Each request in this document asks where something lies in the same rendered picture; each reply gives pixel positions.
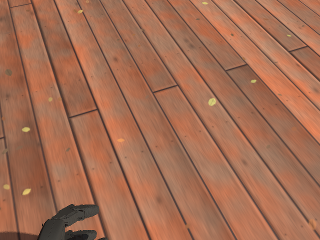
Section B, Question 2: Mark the robot left hand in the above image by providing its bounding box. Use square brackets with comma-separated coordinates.
[37, 204, 108, 240]

